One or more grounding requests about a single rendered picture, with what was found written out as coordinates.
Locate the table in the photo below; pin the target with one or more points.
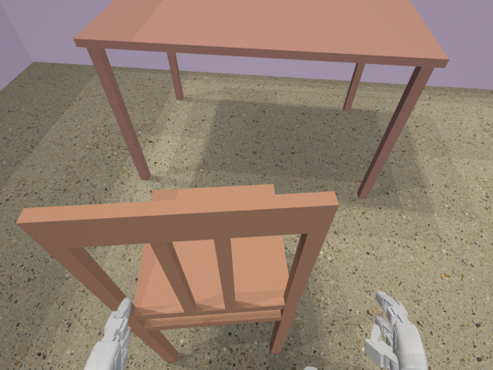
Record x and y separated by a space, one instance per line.
384 32

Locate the robot right hand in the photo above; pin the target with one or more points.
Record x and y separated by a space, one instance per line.
404 347

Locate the robot left hand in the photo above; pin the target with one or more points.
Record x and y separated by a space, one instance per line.
111 352

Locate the chair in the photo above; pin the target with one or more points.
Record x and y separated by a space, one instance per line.
211 256

